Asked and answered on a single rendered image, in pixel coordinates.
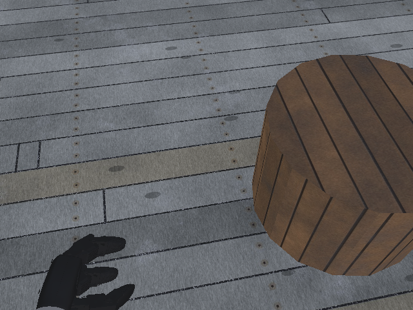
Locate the left robot hand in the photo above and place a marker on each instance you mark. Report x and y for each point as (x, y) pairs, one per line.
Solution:
(68, 277)

